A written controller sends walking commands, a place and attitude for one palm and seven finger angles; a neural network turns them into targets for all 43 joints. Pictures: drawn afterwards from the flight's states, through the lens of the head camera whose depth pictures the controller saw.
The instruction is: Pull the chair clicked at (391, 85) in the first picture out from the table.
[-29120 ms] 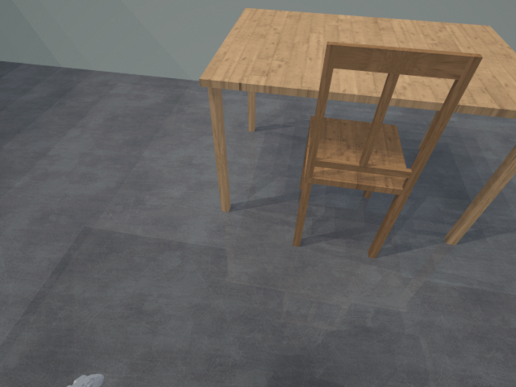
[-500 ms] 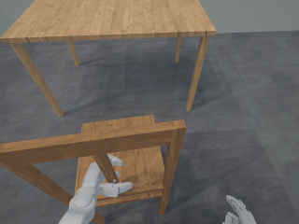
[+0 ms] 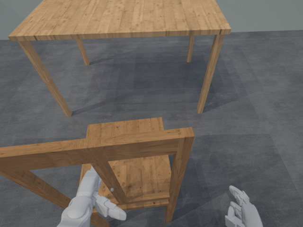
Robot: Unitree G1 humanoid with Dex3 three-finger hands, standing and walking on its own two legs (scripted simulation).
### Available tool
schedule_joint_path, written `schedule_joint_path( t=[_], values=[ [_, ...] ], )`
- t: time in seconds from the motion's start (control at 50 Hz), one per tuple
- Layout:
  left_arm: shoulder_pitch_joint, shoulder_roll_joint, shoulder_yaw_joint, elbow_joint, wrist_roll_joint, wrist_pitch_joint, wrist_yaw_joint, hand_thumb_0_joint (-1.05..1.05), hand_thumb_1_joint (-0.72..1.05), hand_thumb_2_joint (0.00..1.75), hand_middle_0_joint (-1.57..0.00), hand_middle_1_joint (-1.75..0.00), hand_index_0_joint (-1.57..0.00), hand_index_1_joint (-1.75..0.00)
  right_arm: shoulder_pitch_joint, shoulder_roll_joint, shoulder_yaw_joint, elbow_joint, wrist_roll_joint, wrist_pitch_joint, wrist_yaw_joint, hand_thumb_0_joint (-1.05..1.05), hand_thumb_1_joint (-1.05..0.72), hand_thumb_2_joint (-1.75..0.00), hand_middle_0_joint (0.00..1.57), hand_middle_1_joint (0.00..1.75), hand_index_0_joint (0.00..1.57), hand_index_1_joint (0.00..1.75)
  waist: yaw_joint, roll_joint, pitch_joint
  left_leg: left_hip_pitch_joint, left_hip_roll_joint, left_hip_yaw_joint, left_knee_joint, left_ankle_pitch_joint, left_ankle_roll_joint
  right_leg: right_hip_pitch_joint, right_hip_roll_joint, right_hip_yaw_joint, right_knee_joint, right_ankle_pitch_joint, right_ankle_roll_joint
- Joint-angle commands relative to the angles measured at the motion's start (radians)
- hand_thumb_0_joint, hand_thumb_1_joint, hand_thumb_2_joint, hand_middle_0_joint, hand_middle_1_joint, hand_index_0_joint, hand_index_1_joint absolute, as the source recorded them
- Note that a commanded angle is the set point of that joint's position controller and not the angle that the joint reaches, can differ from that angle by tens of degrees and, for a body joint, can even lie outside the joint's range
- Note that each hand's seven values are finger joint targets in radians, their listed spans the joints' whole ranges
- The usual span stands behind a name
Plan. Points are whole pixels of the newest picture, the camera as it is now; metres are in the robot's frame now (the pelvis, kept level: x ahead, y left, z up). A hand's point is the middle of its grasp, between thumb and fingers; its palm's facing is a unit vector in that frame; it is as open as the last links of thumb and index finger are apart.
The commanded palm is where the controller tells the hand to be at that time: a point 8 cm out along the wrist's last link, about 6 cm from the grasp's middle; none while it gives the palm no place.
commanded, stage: draw the fingers out of the gap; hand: left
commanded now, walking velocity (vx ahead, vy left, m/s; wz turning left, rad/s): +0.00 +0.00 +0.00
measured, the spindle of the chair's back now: (113, 184) +0.25 +0.12 -0.04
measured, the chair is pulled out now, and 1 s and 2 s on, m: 0.67 0.67 0.66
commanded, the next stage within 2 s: draw the hand back to the body in 0.82 s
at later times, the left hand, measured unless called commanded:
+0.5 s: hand (103, 223) +0.15 +0.13 -0.03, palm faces -0.07 -0.99 -0.14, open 17.5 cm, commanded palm +0.13 +0.18 -0.01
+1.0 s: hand out of the picture +0.10 +0.12 -0.01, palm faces +0.00 -1.00 -0.05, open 17.5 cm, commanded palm +0.07 +0.18 +0.01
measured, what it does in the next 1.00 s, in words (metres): stands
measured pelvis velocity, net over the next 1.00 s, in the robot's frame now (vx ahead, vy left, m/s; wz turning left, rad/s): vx -0.01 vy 0.02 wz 0.01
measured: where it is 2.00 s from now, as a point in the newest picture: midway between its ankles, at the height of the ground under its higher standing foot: outside the picture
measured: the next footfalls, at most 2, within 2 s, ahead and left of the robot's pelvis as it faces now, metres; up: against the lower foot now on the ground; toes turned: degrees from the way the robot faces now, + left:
none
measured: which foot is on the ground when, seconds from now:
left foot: down 0.00-1.00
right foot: down 0.00-1.00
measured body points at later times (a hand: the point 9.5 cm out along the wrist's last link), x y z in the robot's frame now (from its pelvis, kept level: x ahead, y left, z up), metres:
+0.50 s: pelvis -0.01 +0.01 -0.01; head +0.02 -0.01 +0.44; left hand +0.15 +0.18 -0.02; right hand +0.17 -0.23 -0.08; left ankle -0.04 +0.13 -0.70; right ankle +0.01 -0.11 -0.70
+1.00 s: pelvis -0.01 +0.02 -0.03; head +0.01 +0.01 +0.42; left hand +0.09 +0.18 -0.01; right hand +0.18 -0.21 -0.08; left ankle -0.04 +0.13 -0.70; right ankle +0.01 -0.11 -0.70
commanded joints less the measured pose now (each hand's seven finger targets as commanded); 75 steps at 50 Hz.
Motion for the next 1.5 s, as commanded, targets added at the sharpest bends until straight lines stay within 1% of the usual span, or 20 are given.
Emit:
schedule_joint_path(
  t=[0.0,0.02,0.04,0.06,0.14,0.26,0.4,0.54,0.76,0.92,0.94,0.98,1.06,1.12,1.18,1.26,1.36,1.42,1.44,1.48],
  values=[
    [-0.074,0.060,0.023,-0.218,-0.008,-0.037,-0.010,0.00,-0.55,0.20,0.00,0.00,0.00,0.00,-0.029,-0.121,-0.050,-0.150,-0.004,-0.065,-0.013,0.00,-0.90,-0.90,0.20,0.30,0.20,0.30,-0.032,-0.095,-0.185,0.006,-0.003,0.014,-0.067,0.354,0.035,0.189,-0.015,0.005,-0.079,0.387,0.008],
    [-0.098,0.058,0.012,-0.234,-0.003,-0.038,-0.009,0.00,-0.55,0.20,0.00,0.00,0.00,0.00,-0.027,-0.121,-0.048,-0.151,-0.006,-0.068,-0.014,0.00,-0.90,-0.90,0.20,0.30,0.20,0.30,-0.038,-0.103,-0.183,0.004,-0.004,0.010,-0.064,0.354,0.037,0.183,-0.016,0.004,-0.077,0.385,0.008],
    [-0.028,0.136,0.101,-0.235,-0.002,-0.039,-0.004,0.00,-0.55,0.20,0.00,0.00,0.00,0.00,-0.025,-0.119,-0.054,-0.154,-0.006,-0.068,-0.017,0.00,-0.90,-0.90,0.20,0.30,0.20,0.30,-0.008,-0.093,-0.195,-0.006,-0.005,0.015,-0.065,0.347,0.036,0.203,-0.017,0.009,-0.074,0.376,0.007],
    [0.022,0.143,0.107,-0.247,0.000,-0.037,-0.003,0.00,-0.55,0.20,0.00,0.00,0.00,0.00,-0.034,-0.119,-0.052,-0.157,-0.008,-0.066,-0.018,0.00,-0.90,-0.90,0.20,0.30,0.20,0.30,0.006,-0.062,-0.200,-0.010,-0.008,0.017,-0.069,0.354,0.034,0.218,-0.018,0.011,-0.073,0.384,-0.001],
    [0.143,0.083,0.048,-0.341,-0.001,-0.037,0.002,0.00,-0.55,0.20,0.00,0.00,0.00,0.00,-0.044,-0.096,-0.051,-0.187,-0.002,-0.073,-0.014,0.00,-0.90,-0.90,0.20,0.30,0.20,0.30,0.005,-0.063,-0.199,-0.020,-0.007,0.020,-0.061,0.345,0.033,0.209,-0.022,0.009,-0.064,0.367,0.001],
    [0.187,0.075,0.009,-0.416,-0.002,-0.041,-0.009,0.00,-0.55,0.20,0.00,0.00,0.00,0.00,-0.043,-0.103,-0.052,-0.192,-0.003,-0.095,-0.029,0.00,-0.90,-0.90,0.20,0.30,0.20,0.30,-0.023,-0.076,-0.140,-0.049,-0.009,0.006,-0.040,0.275,0.041,0.138,-0.016,0.006,-0.071,0.269,0.004],
    [0.271,0.090,0.002,-0.506,0.013,-0.066,0.000,0.00,-0.55,0.20,0.00,0.00,0.00,0.00,-0.043,-0.094,-0.050,-0.197,-0.004,-0.126,-0.041,0.00,-0.90,-0.90,0.20,0.30,0.20,0.30,-0.015,-0.032,-0.137,-0.053,-0.012,-0.009,-0.026,0.230,0.037,0.083,-0.015,-0.005,-0.048,0.174,0.001],
    [0.382,0.077,-0.015,-0.533,0.028,-0.045,0.008,0.00,-0.55,0.20,0.00,0.00,0.00,0.00,-0.060,-0.084,-0.048,-0.228,-0.002,-0.117,-0.043,0.00,-0.90,-0.90,0.20,0.30,0.20,0.30,0.000,-0.080,-0.128,-0.099,-0.015,-0.014,-0.020,0.174,0.038,0.069,-0.010,-0.005,-0.039,0.099,0.000],
    [0.567,0.082,-0.030,-0.643,0.046,-0.054,-0.001,0.00,-0.55,0.20,0.00,0.00,0.00,0.00,-0.071,-0.065,-0.060,-0.264,0.002,-0.109,-0.047,0.00,-0.90,-0.90,0.20,0.30,0.20,0.30,0.011,-0.062,-0.085,-0.153,-0.013,-0.016,0.008,0.151,0.041,0.027,-0.003,0.000,-0.020,0.060,-0.010],
    [0.715,0.050,-0.089,-0.725,0.069,-0.087,-0.007,0.00,-0.55,0.20,0.00,0.00,0.00,0.00,-0.057,-0.054,-0.071,-0.297,0.005,-0.115,-0.043,0.00,-0.90,-0.90,0.20,0.30,0.20,0.30,0.015,-0.060,-0.115,-0.165,-0.016,-0.018,0.037,0.167,0.040,-0.005,0.003,-0.008,0.023,0.076,-0.009],
    [0.632,-0.036,-0.058,-0.830,-0.066,-0.209,-0.008,0.00,-0.55,0.20,0.00,0.00,0.00,0.00,-0.051,-0.048,-0.068,-0.285,0.006,-0.139,-0.041,0.00,-0.90,-0.90,0.20,0.30,0.20,0.30,0.012,-0.100,-0.084,-0.182,-0.026,-0.021,0.070,0.177,0.030,-0.051,0.016,-0.040,0.040,0.100,-0.007],
    [0.650,0.033,-0.013,-0.803,-0.057,-0.292,-0.004,0.00,-0.55,0.20,0.00,0.00,0.00,0.00,-0.047,-0.056,-0.072,-0.252,0.005,-0.159,-0.039,0.00,-0.90,-0.90,0.20,0.30,0.20,0.30,0.023,-0.061,-0.111,-0.183,-0.026,-0.017,0.081,0.166,0.027,-0.058,0.020,-0.028,0.058,0.078,-0.012],
    [0.675,0.069,0.061,-0.823,-0.077,-0.411,-0.010,0.00,-0.55,0.20,0.00,0.00,0.00,0.00,-0.040,-0.042,-0.088,-0.227,0.010,-0.160,-0.024,0.00,-0.90,-0.90,0.20,0.30,0.20,0.30,0.044,0.002,-0.141,-0.188,-0.020,-0.017,0.099,0.210,0.014,-0.055,0.016,-0.023,0.091,0.103,-0.020],
    [0.691,0.044,0.053,-0.799,-0.089,-0.507,-0.047,0.00,-0.55,0.20,0.00,0.00,0.00,0.00,-0.061,-0.033,-0.097,-0.212,0.015,-0.151,-0.003,0.00,-0.90,-0.90,0.20,0.30,0.20,0.30,0.042,-0.024,-0.126,-0.217,-0.013,-0.015,0.119,0.204,0.011,-0.074,0.016,-0.020,0.109,0.105,-0.017],
    [0.673,0.069,0.067,-0.771,-0.106,-0.587,-0.111,0.00,-0.55,0.20,0.00,0.00,0.00,0.00,-0.086,-0.036,-0.101,-0.201,0.016,-0.147,0.015,0.00,-0.90,-0.90,0.20,0.30,0.20,0.30,0.035,-0.057,-0.126,-0.256,-0.007,-0.016,0.142,0.181,0.019,-0.077,0.010,-0.002,0.113,0.095,-0.014],
    [0.699,0.142,0.182,-0.774,-0.140,-0.520,-0.152,0.00,-0.55,0.20,0.00,0.00,0.00,0.00,-0.118,-0.041,-0.104,-0.227,0.035,-0.123,-0.001,0.00,-0.90,-0.90,0.20,0.30,0.20,0.30,0.059,-0.046,-0.167,-0.219,-0.005,-0.016,0.096,0.140,0.025,0.006,0.005,0.008,0.072,0.050,-0.015],
    [0.601,0.168,0.272,-0.846,-0.210,-0.459,-0.125,0.00,-0.48,0.24,-0.01,-0.02,-0.01,-0.02,-0.116,-0.031,-0.084,-0.220,0.046,-0.127,-0.037,0.00,-0.90,-0.90,0.20,0.30,0.20,0.30,0.051,-0.047,-0.134,-0.165,-0.005,-0.027,0.045,0.109,0.028,0.038,0.013,0.003,-0.002,0.003,-0.009],
    [0.549,0.158,0.264,-0.855,-0.228,-0.473,-0.133,0.00,-0.37,0.29,-0.02,-0.04,-0.02,-0.04,-0.091,-0.039,-0.074,-0.191,0.048,-0.156,-0.043,0.00,-0.90,-0.90,0.20,0.30,0.20,0.30,0.032,-0.040,-0.116,-0.113,-0.001,-0.034,0.019,0.143,0.028,0.044,0.014,-0.009,-0.029,0.037,-0.005],
    [0.626,0.364,0.352,-0.834,-0.042,-0.359,0.007,0.00,-0.33,0.31,-0.03,-0.05,-0.03,-0.05,-0.067,-0.035,-0.077,-0.186,0.012,-0.114,-0.066,0.00,-0.90,-0.90,0.20,0.30,0.20,0.30,0.104,0.020,-0.173,-0.058,0.035,-0.027,-0.029,0.171,0.022,0.163,-0.018,0.048,-0.062,0.071,-0.036],
    [0.619,0.229,0.264,-0.880,-0.021,-0.283,0.079,0.00,-0.26,0.34,-0.04,-0.06,-0.04,-0.06,-0.062,-0.025,-0.059,-0.199,0.009,-0.091,-0.072,0.00,-0.90,-0.90,0.20,0.30,0.20,0.30,0.060,0.005,-0.093,-0.038,0.025,-0.024,-0.065,0.163,0.014,0.178,-0.022,0.024,-0.096,0.086,-0.027]
  ],
)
